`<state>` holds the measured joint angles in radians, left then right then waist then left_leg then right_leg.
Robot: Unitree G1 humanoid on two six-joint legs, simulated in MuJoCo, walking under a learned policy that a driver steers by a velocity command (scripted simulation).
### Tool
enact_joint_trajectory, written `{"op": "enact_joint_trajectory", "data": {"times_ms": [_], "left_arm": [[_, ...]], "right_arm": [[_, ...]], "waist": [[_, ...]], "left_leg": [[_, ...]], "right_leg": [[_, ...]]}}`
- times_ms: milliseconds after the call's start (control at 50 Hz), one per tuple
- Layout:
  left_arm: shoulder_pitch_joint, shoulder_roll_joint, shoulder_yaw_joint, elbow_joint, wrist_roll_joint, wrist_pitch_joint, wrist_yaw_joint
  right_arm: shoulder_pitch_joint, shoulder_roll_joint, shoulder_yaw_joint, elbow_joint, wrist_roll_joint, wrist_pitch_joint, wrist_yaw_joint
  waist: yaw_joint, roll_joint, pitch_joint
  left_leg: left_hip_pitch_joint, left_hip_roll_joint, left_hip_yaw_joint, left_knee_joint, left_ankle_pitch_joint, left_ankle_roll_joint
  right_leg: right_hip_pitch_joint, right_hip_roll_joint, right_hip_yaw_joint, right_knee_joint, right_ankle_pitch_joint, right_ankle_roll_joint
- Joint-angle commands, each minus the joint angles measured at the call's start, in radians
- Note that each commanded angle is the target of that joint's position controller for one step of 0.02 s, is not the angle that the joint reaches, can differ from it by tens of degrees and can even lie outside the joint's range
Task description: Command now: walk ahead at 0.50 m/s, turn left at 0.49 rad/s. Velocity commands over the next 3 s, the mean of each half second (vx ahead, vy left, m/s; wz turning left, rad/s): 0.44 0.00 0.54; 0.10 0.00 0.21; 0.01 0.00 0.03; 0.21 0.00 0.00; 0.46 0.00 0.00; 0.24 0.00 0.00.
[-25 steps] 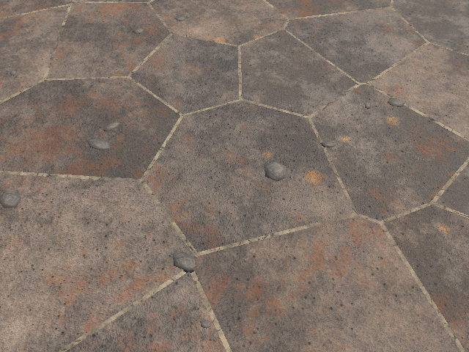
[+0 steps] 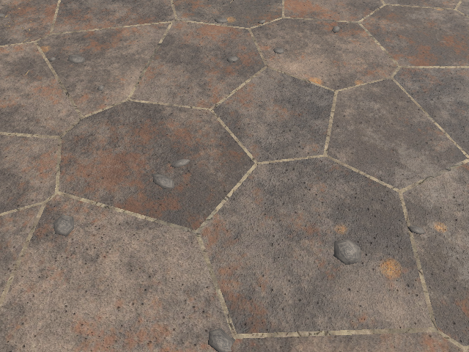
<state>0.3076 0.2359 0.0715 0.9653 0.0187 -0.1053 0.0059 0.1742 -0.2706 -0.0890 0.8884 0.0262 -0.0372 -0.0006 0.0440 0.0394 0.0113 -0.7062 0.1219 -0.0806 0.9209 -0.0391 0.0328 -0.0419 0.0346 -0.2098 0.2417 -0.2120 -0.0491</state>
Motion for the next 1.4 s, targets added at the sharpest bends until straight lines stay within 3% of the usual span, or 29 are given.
{"op": "enact_joint_trajectory", "data": {"times_ms": [20,140,180,220,240,260,280,300,320,360,400,460,520,620,660,680,700,720,740,760,780,840,940,980,1000,1040,1060,1140,1400], "left_arm": [[-0.052,0.154,0.030,-0.066,-0.006,-0.009,0.017],[0.012,0.191,0.045,-0.046,-0.030,0.032,0.022],[-0.017,0.224,0.054,-0.060,-0.038,0.045,0.026],[-0.062,0.239,0.054,-0.074,-0.047,0.056,0.028],[-0.055,0.209,0.042,-0.094,-0.029,0.048,0.028],[0.026,0.046,-0.003,-0.144,-0.001,0.017,0.012],[-0.073,0.116,0.003,-0.171,-0.044,-0.030,-0.004],[-0.157,0.151,0.013,-0.197,-0.076,-0.052,-0.011],[-0.162,0.148,0.011,-0.190,-0.063,-0.061,-0.007],[-0.134,0.176,0.031,-0.172,-0.023,-0.041,0.005],[-0.117,0.156,0.033,-0.183,-0.010,-0.010,0.010],[-0.183,0.115,0.020,-0.218,0.000,0.012,0.019],[-0.250,0.093,0.006,-0.234,-0.009,0.015,0.005],[-0.312,0.135,0.010,-0.260,-0.005,0.005,-0.020],[-0.261,0.154,0.017,-0.247,0.004,-0.009,-0.023],[-0.218,0.165,0.019,-0.238,0.016,-0.019,-0.021],[-0.180,0.214,0.025,-0.241,0.037,-0.024,-0.015],[-0.134,0.214,0.023,-0.235,0.046,-0.009,-0.011],[-0.092,0.132,0.004,-0.217,0.016,0.008,-0.014],[-0.124,0.115,-0.006,-0.222,-0.008,0.021,-0.017],[-0.165,0.113,-0.010,-0.227,-0.010,0.036,-0.017],[-0.294,0.131,-0.010,-0.237,0.006,0.067,-0.017],[-0.252,0.125,-0.012,-0.202,-0.013,0.082,-0.005],[-0.213,0.090,-0.027,-0.185,-0.007,0.077,-0.008],[-0.194,0.096,-0.022,-0.188,0.000,0.074,-0.013],[-0.232,0.090,-0.023,-0.182,0.002,0.071,-0.009],[-0.218,0.084,-0.023,-0.168,-0.003,0.073,-0.004],[-0.186,0.090,-0.020,-0.130,-0.007,0.074,0.002],[-0.183,0.103,-0.011,-0.023,-0.019,0.098,0.018]], "right_arm": [[-0.061,-0.017,0.005,-0.071,-0.007,-0.009,0.019],[-0.189,-0.018,0.013,-0.166,-0.002,-0.008,0.057],[-0.132,-0.056,-0.006,-0.175,0.000,-0.003,0.062],[0.113,-0.144,-0.055,-0.125,0.007,-0.002,0.052],[0.258,-0.237,-0.091,-0.091,0.004,0.008,0.028],[0.215,-0.321,-0.096,-0.099,0.004,-0.002,0.024],[0.255,-0.251,-0.072,-0.123,-0.011,-0.016,0.032],[0.221,-0.191,-0.056,-0.117,-0.016,-0.030,0.034],[0.152,-0.151,-0.044,-0.129,-0.007,-0.037,0.034],[0.024,-0.103,-0.025,-0.175,-0.021,-0.039,0.027],[0.021,-0.130,-0.029,-0.182,-0.022,-0.038,0.015],[0.056,-0.176,-0.042,-0.179,-0.018,-0.025,-0.009],[0.081,-0.151,-0.035,-0.178,-0.008,0.002,-0.027],[0.115,-0.127,-0.020,-0.162,-0.022,0.015,-0.038],[0.091,-0.114,-0.012,-0.165,-0.022,0.013,-0.039],[0.081,-0.104,-0.006,-0.169,-0.023,0.011,-0.037],[0.113,-0.073,0.005,-0.187,-0.042,0.002,-0.035],[0.248,-0.059,0.012,-0.164,-0.028,-0.003,-0.033],[0.235,-0.112,0.009,-0.162,-0.026,0.006,-0.027],[0.182,-0.161,-0.007,-0.166,-0.015,0.027,-0.025],[0.126,-0.151,-0.008,-0.168,-0.013,0.052,-0.030],[0.127,-0.088,0.004,-0.150,-0.021,0.094,-0.036],[0.153,-0.053,0.013,-0.095,-0.032,0.069,-0.027],[0.106,-0.102,0.009,-0.121,-0.057,0.067,-0.029],[0.079,-0.150,-0.002,-0.116,-0.049,0.067,-0.032],[0.054,-0.072,0.017,-0.106,-0.053,0.047,-0.028],[0.044,-0.072,0.019,-0.103,-0.053,0.036,-0.027],[0.089,-0.075,0.020,-0.077,-0.037,0.008,-0.029],[0.115,-0.055,0.027,-0.007,-0.030,0.013,-0.030]], "waist": [[-0.010,-0.076,0.063],[0.012,-0.083,0.091],[-0.041,-0.126,0.027],[-0.185,-0.124,-0.106],[-0.236,-0.013,-0.190],[-0.094,0.215,-0.248],[-0.158,0.107,-0.350],[-0.163,0.062,-0.218],[-0.117,-0.014,-0.138],[-0.037,-0.036,-0.070],[-0.008,-0.041,-0.063],[-0.019,-0.007,-0.060],[-0.061,0.049,-0.098],[-0.093,0.070,-0.094],[-0.059,0.072,-0.095],[-0.031,0.050,-0.116],[-0.045,-0.042,-0.202],[-0.065,-0.220,-0.318],[-0.037,-0.271,-0.380],[-0.032,-0.176,-0.302],[-0.035,-0.126,-0.222],[-0.084,-0.169,-0.076],[-0.085,-0.178,-0.130],[-0.063,-0.100,-0.093],[-0.011,0.007,-0.047],[-0.022,0.047,-0.009],[-0.015,0.054,-0.001],[-0.027,0.012,-0.014],[-0.038,-0.035,-0.037]], "left_leg": [[0.004,0.009,0.043,-0.129,0.111,-0.001],[-0.012,-0.038,0.144,-0.266,-0.029,0.048],[0.125,-0.105,0.204,-0.262,-0.129,0.085],[0.471,-0.188,0.222,-0.348,-0.103,0.147],[0.765,-0.082,0.016,-0.394,-0.116,0.202],[1.042,0.153,-0.554,-0.494,-0.235,0.378],[1.102,0.213,-0.754,-0.631,-0.309,0.407],[1.026,0.188,-0.606,-0.644,-0.233,0.354],[0.877,0.140,-0.467,-0.637,-0.138,0.313],[0.630,0.078,-0.294,-0.643,0.206,0.271],[0.529,0.054,-0.217,-0.637,0.442,0.266],[0.457,-0.011,-0.120,-0.612,0.579,0.232],[0.465,-0.058,-0.070,-0.578,0.495,0.164],[0.578,0.008,-0.175,-0.490,0.358,0.144],[0.616,0.010,-0.207,-0.405,0.363,0.128],[0.599,-0.037,-0.190,-0.331,0.354,0.095],[0.503,-0.112,-0.159,-0.190,0.182,0.054],[0.317,-0.207,-0.106,0.045,-0.283,-0.017],[0.242,-0.203,-0.096,0.160,-0.679,-0.055],[0.201,-0.165,-0.109,0.231,-0.668,-0.073],[0.177,-0.142,-0.077,0.260,-0.619,-0.090],[0.317,-0.097,-0.002,0.013,-0.499,-0.098],[0.558,-0.125,0.079,-0.391,-0.180,-0.053],[0.587,-0.032,-0.029,-0.479,-0.147,0.001],[0.464,-0.010,-0.063,-0.487,-0.318,0.038],[0.311,-0.037,-0.056,-0.552,-0.485,0.021],[0.302,-0.043,-0.048,-0.555,-0.440,0.005],[0.376,-0.056,-0.026,-0.501,-0.241,-0.011],[0.454,-0.079,0.010,-0.466,-0.014,-0.004]], "right_leg": [[-0.042,-0.284,0.067,-0.136,0.280,-0.105],[0.155,-0.340,-0.010,-0.016,0.531,-0.086],[0.175,-0.339,-0.034,0.120,0.866,-0.065],[0.083,-0.295,-0.060,0.463,0.944,-0.022],[-0.163,-0.245,-0.060,0.774,0.606,0.028],[-0.601,-0.023,0.067,1.101,-0.350,0.083],[-0.719,-0.010,0.292,1.197,-0.390,0.061],[-0.802,-0.060,0.299,1.166,-0.293,0.032],[-0.763,-0.109,0.298,1.074,-0.201,0.018],[-0.606,-0.153,0.294,0.958,-0.138,0.042],[-0.541,-0.147,0.273,0.880,-0.129,0.078],[-0.522,-0.092,0.236,0.686,0.006,0.113],[-0.454,-0.050,0.222,0.458,0.225,0.108],[-0.439,-0.040,0.254,0.305,0.248,0.073],[-0.386,-0.040,0.247,0.223,0.242,0.032],[-0.276,-0.060,0.251,0.151,0.433,0.002],[-0.072,-0.187,0.359,0.219,0.824,-0.060],[0.170,-0.379,0.555,0.271,1.084,-0.254],[0.185,-0.457,0.702,0.214,0.942,-0.322],[0.103,-0.428,0.699,0.180,0.648,-0.290],[0.014,-0.379,0.650,0.143,0.425,-0.244],[-0.287,-0.247,0.476,0.026,0.057,-0.147],[-0.300,-0.197,0.378,0.062,-0.064,-0.114],[-0.362,-0.153,0.347,0.100,-0.243,-0.017],[-0.331,-0.081,0.272,0.123,-0.230,0.025],[-0.190,-0.065,0.238,0.199,-0.082,0.047],[-0.172,-0.070,0.239,0.216,-0.042,0.037],[-0.176,-0.075,0.244,0.237,0.092,0.020],[-0.124,-0.081,0.246,0.273,0.259,0.030]]}}
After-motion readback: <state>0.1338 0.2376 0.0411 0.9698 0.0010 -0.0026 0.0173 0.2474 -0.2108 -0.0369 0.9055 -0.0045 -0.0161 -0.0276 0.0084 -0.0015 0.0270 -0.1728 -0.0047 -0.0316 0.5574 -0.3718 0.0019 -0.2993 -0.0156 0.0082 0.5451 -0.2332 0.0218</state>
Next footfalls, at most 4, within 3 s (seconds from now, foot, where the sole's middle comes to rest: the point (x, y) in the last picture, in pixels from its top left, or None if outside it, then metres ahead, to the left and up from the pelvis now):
0.24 left None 0.29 0.14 -0.78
0.68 right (244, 333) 0.56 0.04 -0.78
0.98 left None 0.39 0.24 -0.78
2.34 left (135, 248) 0.83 0.40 -0.78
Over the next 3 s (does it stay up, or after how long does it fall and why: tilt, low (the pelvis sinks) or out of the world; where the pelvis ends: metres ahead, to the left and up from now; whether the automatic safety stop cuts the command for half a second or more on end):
stays up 0.97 0.33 -0.01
